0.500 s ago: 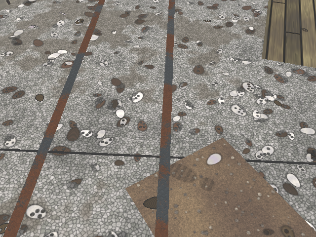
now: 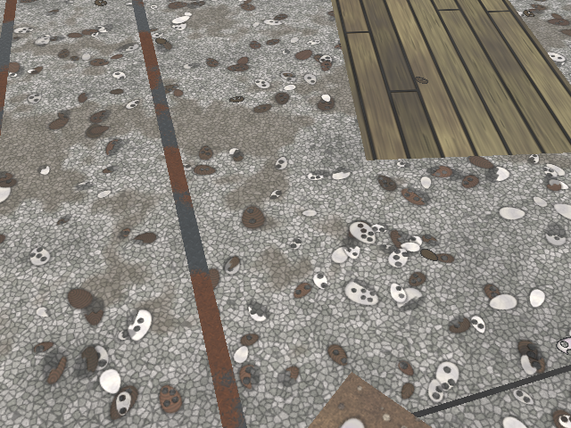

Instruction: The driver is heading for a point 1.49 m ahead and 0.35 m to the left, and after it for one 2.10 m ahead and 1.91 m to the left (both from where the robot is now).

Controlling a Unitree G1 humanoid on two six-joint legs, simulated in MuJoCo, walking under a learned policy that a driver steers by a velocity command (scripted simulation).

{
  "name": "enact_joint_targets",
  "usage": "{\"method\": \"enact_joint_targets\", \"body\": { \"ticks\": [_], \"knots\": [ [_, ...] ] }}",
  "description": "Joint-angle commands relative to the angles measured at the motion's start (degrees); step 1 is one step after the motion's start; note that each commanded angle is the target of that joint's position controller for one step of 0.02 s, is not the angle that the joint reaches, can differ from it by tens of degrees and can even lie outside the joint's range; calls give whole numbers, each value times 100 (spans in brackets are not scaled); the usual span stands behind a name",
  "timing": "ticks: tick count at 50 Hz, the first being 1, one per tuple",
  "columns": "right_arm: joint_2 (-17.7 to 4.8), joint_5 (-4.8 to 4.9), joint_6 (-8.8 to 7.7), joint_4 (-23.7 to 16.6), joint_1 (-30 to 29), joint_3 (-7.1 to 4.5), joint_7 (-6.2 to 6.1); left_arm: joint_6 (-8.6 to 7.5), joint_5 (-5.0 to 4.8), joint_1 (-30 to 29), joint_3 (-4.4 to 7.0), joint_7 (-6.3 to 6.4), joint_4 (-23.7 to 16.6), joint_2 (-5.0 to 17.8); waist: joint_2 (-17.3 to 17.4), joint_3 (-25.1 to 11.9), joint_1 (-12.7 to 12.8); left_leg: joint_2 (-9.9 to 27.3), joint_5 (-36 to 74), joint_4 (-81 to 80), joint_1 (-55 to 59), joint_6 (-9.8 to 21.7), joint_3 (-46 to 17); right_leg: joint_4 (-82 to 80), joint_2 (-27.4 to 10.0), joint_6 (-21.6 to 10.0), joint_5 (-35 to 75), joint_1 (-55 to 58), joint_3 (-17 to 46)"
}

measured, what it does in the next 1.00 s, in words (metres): walks ahead, turning left: right foot, then left foot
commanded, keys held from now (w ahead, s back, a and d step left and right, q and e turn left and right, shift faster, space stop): w+e+shift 0.04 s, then w+q+shift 0.90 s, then w+shift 0.06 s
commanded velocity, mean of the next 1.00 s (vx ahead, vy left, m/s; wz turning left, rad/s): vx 1.00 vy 0.00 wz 0.50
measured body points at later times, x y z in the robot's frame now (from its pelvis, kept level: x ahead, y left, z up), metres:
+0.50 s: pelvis +0.45 -0.04 +0.00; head +0.45 -0.03 +0.45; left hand +0.40 +0.22 -0.14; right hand +0.64 -0.29 -0.10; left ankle +0.53 +0.15 -0.63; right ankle +0.40 -0.12 -0.74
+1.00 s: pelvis +0.89 +0.10 +0.00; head +0.89 +0.12 +0.45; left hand +1.03 +0.42 -0.02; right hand +1.01 -0.12 -0.12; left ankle +0.82 +0.10 -0.74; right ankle +1.15 -0.01 -0.66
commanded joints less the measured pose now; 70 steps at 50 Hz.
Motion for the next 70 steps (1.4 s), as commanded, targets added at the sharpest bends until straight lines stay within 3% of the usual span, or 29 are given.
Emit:
{"method": "enact_joint_targets", "body": {
  "ticks": [1,8,11,12,13,14,15,17,21,26,32,35,36,37,38,39,41,42,48,54,56,58,59,60,61,63,64,67,70],
  "knots": [
    [-471,-50,-147,-584,-887,-16,-123,-5,56,-18,-14,-67,-331,40,357,810,404,1364,1870,-1309,-1107,147,-283,-620,-55,36,993,70,-93],
    [-1111,193,115,-124,234,-7,-275,-308,137,-1292,-62,-419,-1070,30,400,899,440,1956,5757,-833,699,492,-217,-3115,836,-354,487,602,-1027],
    [-1296,72,298,-143,-388,-15,-250,-198,66,1071,317,-250,-543,843,1043,-438,1924,1949,7465,1818,794,643,-582,-3428,1119,-635,-83,3230,-864],
    [-994,101,265,-257,-551,85,-225,-124,98,2305,442,-69,-190,1226,797,-1260,2361,1511,5727,3713,-920,525,-714,-3052,434,-590,-672,5603,56],
    [405,257,101,-381,706,394,-76,-254,320,2140,458,-63,-170,1631,-1296,-2011,1116,163,-777,6190,-3212,284,-1435,-3987,-1129,-1361,-3233,7173,3306],
    [-330,551,-107,-444,101,258,-68,-364,358,2197,311,-96,-125,835,-866,-2161,1485,246,-871,6662,-3568,508,-2271,-5140,-1098,-1106,-4195,6920,4243],
    [-543,706,-143,-722,-606,144,-92,-434,368,1731,220,-112,-112,498,-708,-1013,1410,469,-482,6735,-4142,520,-2165,-5365,-1098,-875,-3696,6163,3480],
    [-282,466,-51,-835,-972,130,-152,-548,399,976,112,-209,45,35,324,-141,880,1006,274,6139,-3850,486,-2117,-5489,-799,-505,-1992,4533,1938],
    [-77,490,416,-760,-365,35,-107,-592,305,405,94,-204,278,-88,39,237,258,1564,534,5697,-3438,277,-2080,-5841,-554,-135,-668,3435,16],
    [-138,361,521,-1179,-1340,44,-63,-573,440,432,114,13,296,113,130,894,368,1447,1896,4646,-4437,82,-1605,-6169,-120,0,335,3360,-1416],
    [-378,351,298,-1611,-2005,-25,278,-423,399,748,210,259,238,836,164,597,354,594,2563,2609,-3557,491,-166,-5466,-242,443,4350,4735,-2222],
    [-1215,446,562,-1216,304,-437,188,-254,205,-2,344,232,-39,1335,-748,-556,-1083,55,1208,3067,-784,862,-117,-2741,-546,223,7301,4521,-2040],
    [-1598,420,679,-829,1650,-657,64,-318,105,-520,321,107,-176,1205,-445,-962,-1742,164,1488,2361,982,1114,-665,-767,-233,236,6130,3585,-1898],
    [-1454,310,748,-588,1575,-598,25,-535,118,-948,37,-37,-412,76,1904,-25,-1363,344,1703,1787,1204,1442,-1728,2292,1312,452,-1233,1731,-1605],
    [-1158,30,503,-1036,620,-317,124,-819,32,266,-203,-124,-861,-620,2767,-1000,182,1277,-233,879,2079,2602,-5280,3495,1684,402,-3057,-223,-5],
    [-706,17,338,-1226,573,-253,158,-1008,24,-228,-179,-157,-1039,-48,1713,-1335,-179,1630,-1672,-290,1985,2474,-6367,3114,1436,50,-2467,-420,605],
    [-571,125,73,-1261,190,-215,240,-980,45,-627,-98,-75,-1113,177,-386,-402,353,1552,-1952,-625,380,1938,-6055,1789,940,-67,-1753,-137,553],
    [-637,151,25,-1397,-264,-216,213,-885,182,-530,-99,-44,-1077,152,-496,-173,615,1341,-1544,-467,-593,1921,-5717,1392,809,70,-1563,320,598],
    [-429,318,127,-1540,-305,-133,-244,-595,395,-1668,-124,106,-1521,-16,92,477,273,225,569,-591,-2423,1510,-3403,-2020,633,815,-57,1432,11],
    [-327,334,239,-1164,386,-156,-236,-684,140,-2306,12,-33,-1805,88,876,267,-443,554,890,-8,-1217,1075,-3392,-4032,892,736,1201,1927,-231],
    [-501,281,287,-1114,338,-225,-260,-763,104,-1929,170,-56,-1762,391,1042,52,-148,774,2817,577,-290,964,-3430,-4178,1001,460,632,2019,-342],
    [-729,48,301,-1347,-361,-234,-145,-759,67,41,381,-6,-1399,809,1298,-1148,1076,702,4845,2556,-543,696,-3115,-3733,781,-52,212,4153,-268],
    [-292,-129,231,-1579,-691,-67,-95,-659,113,1653,394,58,-1110,1091,540,-2160,1695,374,3317,4738,-1899,594,-2795,-3264,6,-240,-947,6196,835],
    [250,406,147,-1530,679,101,-68,-705,271,1757,432,-110,-740,1314,-2859,-2805,799,-487,-1032,6576,-3949,218,-2505,-4939,-1395,-1428,-3491,7568,4724],
    [-257,550,145,-1409,307,90,-123,-647,241,1478,286,-116,-845,566,-1842,-1823,1067,128,-780,6774,-4855,338,-2473,-5321,-1217,-1190,-4800,7256,5039],
    [-348,309,78,-1785,-1331,117,-96,-541,336,1274,210,-96,-654,365,416,-374,1119,403,-395,6437,-4853,374,-2089,-5299,-672,-838,-2728,5535,3133],
    [-260,116,23,-1929,-1667,117,-98,-566,348,1173,172,-156,-553,326,544,-147,921,573,-243,5894,-4661,379,-2050,-5347,-417,-851,-2028,4905,2724],
    [-43,146,23,-2020,-1441,169,-62,-554,202,1019,6,-228,-417,-12,24,97,348,857,-251,4925,-4228,217,-1891,-5676,-13,-963,-1360,3937,2218],
    [-51,31,-75,-2275,-2000,260,-33,-540,138,1038,97,-75,-397,364,169,419,343,965,605,3461,-4117,-105,-1777,-5917,-32,-1065,-753,3258,1882]
  ]
}}
Velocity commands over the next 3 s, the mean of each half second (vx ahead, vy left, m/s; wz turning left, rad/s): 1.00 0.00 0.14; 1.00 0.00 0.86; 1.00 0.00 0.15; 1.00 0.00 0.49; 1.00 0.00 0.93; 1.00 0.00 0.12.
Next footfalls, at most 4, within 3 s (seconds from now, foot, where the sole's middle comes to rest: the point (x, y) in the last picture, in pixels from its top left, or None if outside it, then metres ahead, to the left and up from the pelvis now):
0.24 right None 0.44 -0.13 -0.77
0.72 left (236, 319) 0.86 0.12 -0.77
1.16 right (223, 206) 1.29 0.16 -0.77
1.62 left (98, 179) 1.46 0.59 -0.77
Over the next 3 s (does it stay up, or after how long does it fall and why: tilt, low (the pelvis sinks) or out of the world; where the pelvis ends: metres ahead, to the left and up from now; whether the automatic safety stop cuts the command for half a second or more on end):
stays up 1.92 1.46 -0.04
